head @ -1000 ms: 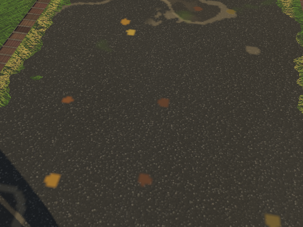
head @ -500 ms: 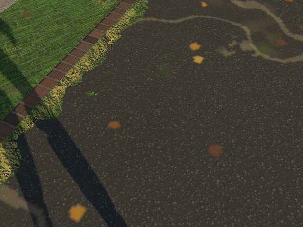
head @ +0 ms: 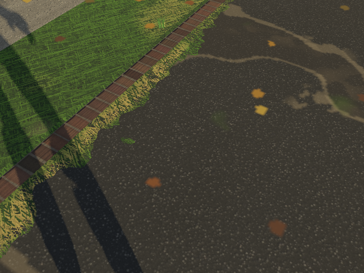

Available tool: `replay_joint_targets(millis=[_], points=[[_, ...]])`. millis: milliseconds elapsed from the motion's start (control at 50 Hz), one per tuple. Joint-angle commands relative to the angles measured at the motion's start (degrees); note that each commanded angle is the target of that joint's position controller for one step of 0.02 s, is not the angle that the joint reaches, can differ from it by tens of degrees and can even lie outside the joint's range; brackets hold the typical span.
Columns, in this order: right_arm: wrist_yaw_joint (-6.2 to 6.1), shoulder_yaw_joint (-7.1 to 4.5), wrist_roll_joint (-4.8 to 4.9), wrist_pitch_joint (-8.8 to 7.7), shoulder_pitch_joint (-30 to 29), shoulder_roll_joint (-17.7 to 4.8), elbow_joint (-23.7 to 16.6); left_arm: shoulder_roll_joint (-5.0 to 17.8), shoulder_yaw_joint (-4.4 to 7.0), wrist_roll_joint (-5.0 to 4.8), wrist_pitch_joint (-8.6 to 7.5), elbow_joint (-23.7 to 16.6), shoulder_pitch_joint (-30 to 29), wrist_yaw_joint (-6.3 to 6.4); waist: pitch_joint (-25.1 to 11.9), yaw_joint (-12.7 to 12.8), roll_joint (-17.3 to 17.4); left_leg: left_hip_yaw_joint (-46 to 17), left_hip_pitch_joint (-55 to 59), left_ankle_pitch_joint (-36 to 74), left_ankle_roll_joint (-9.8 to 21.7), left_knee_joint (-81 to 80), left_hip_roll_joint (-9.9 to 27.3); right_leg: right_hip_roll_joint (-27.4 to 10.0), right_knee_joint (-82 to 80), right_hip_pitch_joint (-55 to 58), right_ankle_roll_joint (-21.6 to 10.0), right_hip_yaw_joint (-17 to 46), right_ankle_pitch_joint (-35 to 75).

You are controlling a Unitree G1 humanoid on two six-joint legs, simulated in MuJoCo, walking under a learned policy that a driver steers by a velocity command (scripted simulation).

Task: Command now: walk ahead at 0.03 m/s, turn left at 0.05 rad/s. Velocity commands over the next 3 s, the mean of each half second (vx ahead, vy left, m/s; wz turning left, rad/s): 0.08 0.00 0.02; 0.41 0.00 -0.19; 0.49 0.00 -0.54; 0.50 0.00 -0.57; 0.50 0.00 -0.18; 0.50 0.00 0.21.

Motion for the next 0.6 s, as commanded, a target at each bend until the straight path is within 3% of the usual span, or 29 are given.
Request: replay_joint_targets(millis=[20,300,320,360,420,460,500,520,540,560,580,600], points=[[-0.24,-2.34,0.12,-0.63,-0.4,-7.6,-2.6,6.6,1.52,-0.23,-0.16,-1.3,1.0,0.41,-5.2,-0.5,2.3,-6.5,9.1,25.0,4.0,-2.9,5.9,-1.6,-3.1,-2.9,-0.5,1.6,11.1],[-0.98,-2.73,0.32,-0.59,-0.3,-7.3,4.4,6.6,1.71,-0.3,0.76,3.6,1.5,1.93,-2.4,-0.1,1.2,-4.3,7.3,16.8,2.8,-5.1,4.1,-1.6,-5.0,-1.7,-0.4,1.2,7.8],[-1.13,-2.71,0.4,-0.48,0.6,-7.1,5.5,6.1,1.65,-0.37,0.79,4.4,2.8,2.0,-3.2,0.0,1.6,-3.8,7.5,9.8,2.9,-5.6,3.4,-0.9,-5.1,-1.6,-0.6,0.4,2.7],[-1.48,-3.36,0.99,-0.1,2.0,-8.6,6.8,6.2,1.83,-0.94,0.85,4.7,2.8,2.28,-0.3,-0.9,1.6,-3.9,4.5,-13.7,3.8,-6.8,2.4,0.3,-2.9,-5.4,-2.1,-0.7,-9.3],[-1.39,-3.73,1.42,-1.29,4.4,-9.4,8.0,4.8,1.58,-1.32,-0.64,3.5,2.5,2.46,5.1,-1.8,5.7,-12.1,0.5,-30.2,7.2,-12.4,6.9,1.1,2.9,-12.1,-4.2,-0.3,-14.8],[-0.95,-4.0,1.76,-2.54,7.2,-10.3,9.2,3.6,1.4,-1.69,-2.32,3.2,2.9,1.86,4.1,-2.1,9.9,-21.5,2.9,-32.6,10.6,-16.7,12.4,2.2,8.4,-13.9,-5.5,-0.4,-10.2],[-0.75,-3.93,1.98,-3.2,4.9,-10.5,8.8,3.5,1.46,-1.9,-3.48,3.8,5.2,1.12,3.5,-0.2,9.8,-23.3,-1.1,-29.9,11.1,-16.9,13.3,1.5,5.8,-8.2,-8.2,1.2,-8.0],[-0.63,-3.54,2.18,-3.27,-0.6,-9.5,7.1,3.5,1.49,-1.98,-4.0,5.4,9.4,0.73,3.8,2.8,8.6,-18.4,-4.7,-25.6,9.2,-14.5,11.0,0.7,0.4,-3.4,-9.8,2.3,-6.8],[-0.44,-2.88,2.36,-3.51,-5.7,-7.1,5.2,5.0,1.89,-1.67,-4.51,7.2,13.9,0.63,4.5,5.1,3.2,-10.1,-10.6,-18.0,5.7,-6.8,6.1,-2.3,-5.8,2.7,-11.4,7.7,-8.6],[-0.2,-2.06,2.35,-4.63,-8.3,-3.7,3.4,10.1,3.37,-1.96,-4.79,9.6,19.9,0.73,4.2,5.8,-9.8,1.9,-20.3,-9.2,1.0,9.7,-1.6,-9.8,-13.1,12.0,-14.2,20.8,-10.4],[-0.1,-2.47,2.37,-5.91,-9.2,-6.0,2.4,12.4,4.02,-1.7,-4.73,9.6,21.1,0.47,6.4,6.3,-14.8,3.6,-30.9,-14.0,-0.2,18.2,-1.7,-18.5,-16.8,17.6,-17.3,33.4,-1.5],[0.06,-2.97,2.62,-6.55,-8.5,-7.5,3.2,9.6,3.37,-1.03,-4.97,9.4,21.5,0.45,6.6,5.6,-9.5,0.4,-36.6,-17.3,0.0,26.4,1.0,-19.9,-15.5,20.9,-18.1,34.3,5.8]])
Next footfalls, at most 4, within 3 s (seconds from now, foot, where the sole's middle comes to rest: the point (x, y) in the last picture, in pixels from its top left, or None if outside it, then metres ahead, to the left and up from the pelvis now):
0.90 left None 0.35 0.12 -0.77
1.42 right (252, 266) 0.54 -0.22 -0.77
1.94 left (241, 183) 0.91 -0.21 -0.77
2.44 right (327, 185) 0.91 -0.59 -0.77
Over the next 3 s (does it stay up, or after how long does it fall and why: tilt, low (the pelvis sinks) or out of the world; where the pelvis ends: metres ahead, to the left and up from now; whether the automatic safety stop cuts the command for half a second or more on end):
stays up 1.12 -0.59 -0.02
